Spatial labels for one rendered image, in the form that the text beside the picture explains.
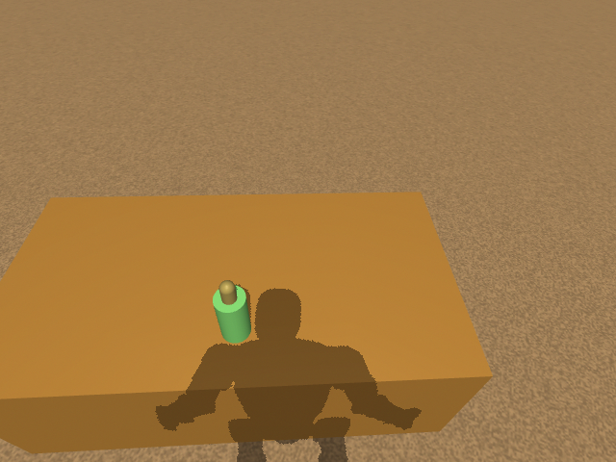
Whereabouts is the bottle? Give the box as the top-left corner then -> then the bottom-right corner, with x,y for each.
213,280 -> 251,344

